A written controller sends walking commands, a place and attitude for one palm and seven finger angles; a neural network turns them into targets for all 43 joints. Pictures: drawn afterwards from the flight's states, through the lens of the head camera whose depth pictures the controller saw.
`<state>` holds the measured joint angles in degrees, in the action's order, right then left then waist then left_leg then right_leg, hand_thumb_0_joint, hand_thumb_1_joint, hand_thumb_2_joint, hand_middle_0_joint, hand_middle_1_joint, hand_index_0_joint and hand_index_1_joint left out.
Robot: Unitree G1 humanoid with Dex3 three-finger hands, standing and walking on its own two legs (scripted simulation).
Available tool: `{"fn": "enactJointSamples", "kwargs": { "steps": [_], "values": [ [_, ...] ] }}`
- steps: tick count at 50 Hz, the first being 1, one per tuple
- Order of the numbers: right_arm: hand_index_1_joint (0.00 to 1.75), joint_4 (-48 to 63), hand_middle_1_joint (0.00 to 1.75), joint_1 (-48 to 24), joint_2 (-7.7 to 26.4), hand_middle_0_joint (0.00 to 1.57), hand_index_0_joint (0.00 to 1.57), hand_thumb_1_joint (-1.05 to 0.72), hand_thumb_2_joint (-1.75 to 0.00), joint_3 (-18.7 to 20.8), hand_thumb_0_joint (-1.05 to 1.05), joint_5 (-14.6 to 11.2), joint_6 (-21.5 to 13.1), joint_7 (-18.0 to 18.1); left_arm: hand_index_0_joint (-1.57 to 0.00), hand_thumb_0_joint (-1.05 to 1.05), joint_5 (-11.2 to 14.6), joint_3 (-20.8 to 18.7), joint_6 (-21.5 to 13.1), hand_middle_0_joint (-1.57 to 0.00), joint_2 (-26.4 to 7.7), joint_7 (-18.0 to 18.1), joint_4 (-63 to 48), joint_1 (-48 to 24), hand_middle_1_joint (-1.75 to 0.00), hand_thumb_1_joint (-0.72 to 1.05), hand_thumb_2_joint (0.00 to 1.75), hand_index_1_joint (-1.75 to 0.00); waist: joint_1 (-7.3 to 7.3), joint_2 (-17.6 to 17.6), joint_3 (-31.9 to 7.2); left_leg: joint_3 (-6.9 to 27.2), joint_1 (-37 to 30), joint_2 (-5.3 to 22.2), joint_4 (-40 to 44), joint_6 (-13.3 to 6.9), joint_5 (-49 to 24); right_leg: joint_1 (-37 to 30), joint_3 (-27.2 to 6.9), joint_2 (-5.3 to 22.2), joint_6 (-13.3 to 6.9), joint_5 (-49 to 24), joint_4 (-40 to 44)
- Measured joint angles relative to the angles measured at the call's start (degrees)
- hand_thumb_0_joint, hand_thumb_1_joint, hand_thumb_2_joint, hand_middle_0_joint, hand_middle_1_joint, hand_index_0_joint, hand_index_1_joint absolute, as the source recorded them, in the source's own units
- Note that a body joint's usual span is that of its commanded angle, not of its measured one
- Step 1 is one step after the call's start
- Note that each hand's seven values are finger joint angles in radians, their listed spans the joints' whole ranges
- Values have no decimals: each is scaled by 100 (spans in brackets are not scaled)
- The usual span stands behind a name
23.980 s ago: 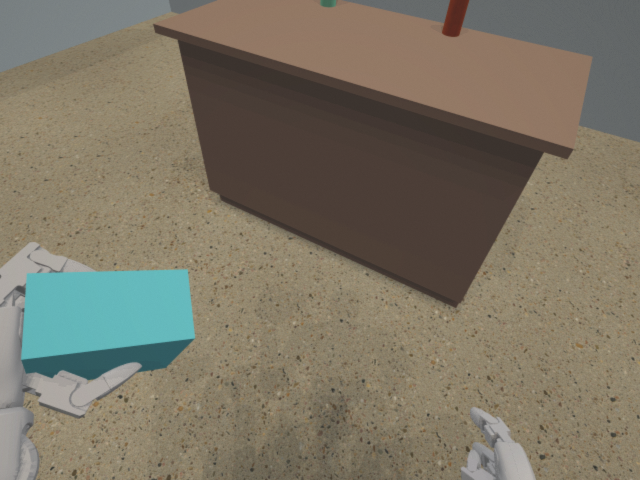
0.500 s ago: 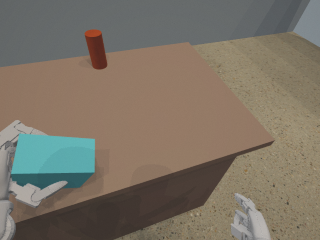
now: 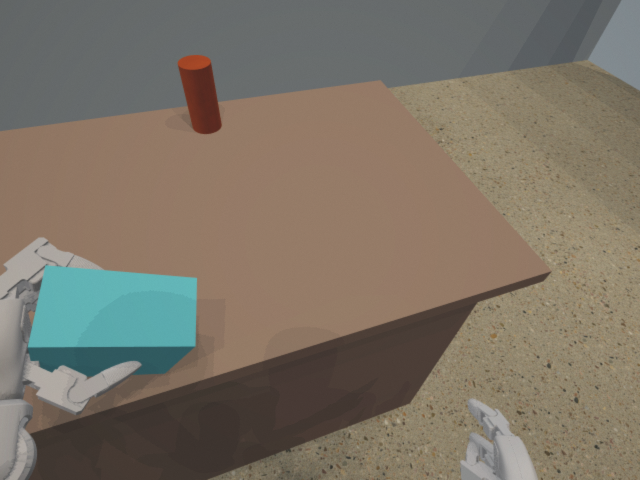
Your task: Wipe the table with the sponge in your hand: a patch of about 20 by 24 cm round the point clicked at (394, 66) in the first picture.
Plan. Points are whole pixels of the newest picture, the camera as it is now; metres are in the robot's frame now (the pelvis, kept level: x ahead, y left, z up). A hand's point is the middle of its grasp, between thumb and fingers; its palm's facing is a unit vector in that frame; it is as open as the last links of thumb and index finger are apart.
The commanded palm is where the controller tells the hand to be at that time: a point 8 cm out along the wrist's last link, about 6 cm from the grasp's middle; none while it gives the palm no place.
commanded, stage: look again from close up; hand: left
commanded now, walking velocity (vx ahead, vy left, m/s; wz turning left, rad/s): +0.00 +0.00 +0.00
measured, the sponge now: (137, 329) +0.23 +0.21 +0.12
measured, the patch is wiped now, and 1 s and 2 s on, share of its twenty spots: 0.00 0.00 0.00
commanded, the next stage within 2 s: come to a stop and stand still in 0.30 s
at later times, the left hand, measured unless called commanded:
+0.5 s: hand (77, 298) +0.23 +0.24 +0.17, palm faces +0.38 -0.79 -0.48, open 10.8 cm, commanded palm +0.15 +0.26 +0.18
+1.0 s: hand (99, 269) +0.26 +0.24 +0.17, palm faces +0.39 -0.85 -0.36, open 10.8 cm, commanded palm +0.20 +0.27 +0.18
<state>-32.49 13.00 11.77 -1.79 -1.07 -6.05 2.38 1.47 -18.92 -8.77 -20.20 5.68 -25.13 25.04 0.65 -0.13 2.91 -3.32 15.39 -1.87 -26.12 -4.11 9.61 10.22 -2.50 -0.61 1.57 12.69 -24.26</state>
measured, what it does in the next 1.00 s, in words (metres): stands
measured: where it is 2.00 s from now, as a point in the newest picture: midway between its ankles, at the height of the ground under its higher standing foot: outside the picture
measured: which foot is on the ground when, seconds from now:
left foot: down 0.00-1.00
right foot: down 0.00-1.00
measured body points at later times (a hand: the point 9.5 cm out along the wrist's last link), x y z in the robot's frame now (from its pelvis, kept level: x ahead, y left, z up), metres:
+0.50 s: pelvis +0.00 -0.02 +0.00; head +0.02 -0.01 +0.45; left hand +0.21 +0.28 +0.20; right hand +0.18 -0.24 -0.07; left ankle +0.05 +0.07 -0.74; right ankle +0.01 -0.14 -0.74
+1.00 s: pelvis +0.03 -0.01 +0.00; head +0.07 +0.02 +0.45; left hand +0.24 +0.28 +0.19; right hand +0.22 -0.23 -0.07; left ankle +0.05 +0.07 -0.74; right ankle +0.01 -0.14 -0.74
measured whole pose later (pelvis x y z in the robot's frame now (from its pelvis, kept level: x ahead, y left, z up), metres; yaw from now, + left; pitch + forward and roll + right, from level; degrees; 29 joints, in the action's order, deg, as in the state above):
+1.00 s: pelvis +0.03 -0.01 +0.00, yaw -1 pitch +1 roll -1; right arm -33.5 10.3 10.9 -1.6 -0.7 -9.7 0.1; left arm 1.8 -21.8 -13.3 -21.4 5.9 -28.1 20.9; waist 1.7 -2.6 3.7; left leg -3.4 15.5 -1.0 -27.7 -3.4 13.0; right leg 9.8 -2.7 -1.4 0.7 15.2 -24.3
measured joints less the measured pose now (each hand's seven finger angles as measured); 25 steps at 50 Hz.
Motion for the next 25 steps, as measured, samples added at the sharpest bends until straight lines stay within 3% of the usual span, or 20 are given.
{"fn": "enactJointSamples", "kwargs": {
  "steps": [9, 22, 24, 25],
  "values": [
    [30, 0, 30, -45, 46, 20, 20, -90, -90, 43, 2, -6, -30, 35, -69, -1, 67, -41, -92, -67, -107, 11, -138, 78, -133, -56, 101, -132, -17, 66, -40, 52, -33, 43, 40, 59, -22, -54, 48, -46, -58, -22, 66],
    [30, -1, 30, -114, 89, 20, 20, -90, -90, 48, 2, -24, 1, 61, -69, -1, 113, 124, 59, -67, 61, -12, 61, 55, -133, -56, 101, -132, 11, 145, -75, 86, -95, 122, 64, 130, -12, -139, 73, -126, -135, -44, 150],
    [29, -14, 30, -32, 36, 20, 20, -91, -90, 103, 1, 74, -137, 64, -69, -1, -216, -76, -113, -67, -443, -253, 266, -604, -132, -57, 101, -131, 188, 56, -26, 150, 98, 165, -87, 155, 7, 6, 142, -174, -164, -35, 63],
    [29, -95, 30, -84, -1, 20, 20, -91, -90, 78, 1, 76, -158, 28, -69, -1, -177, -253, -277, -67, -659, -275, 482, -932, -132, -57, 101, -131, 237, -22, 15, 160, 150, 186, -106, 175, -6, 66, 151, -195, -190, -39, 31]
  ]
}}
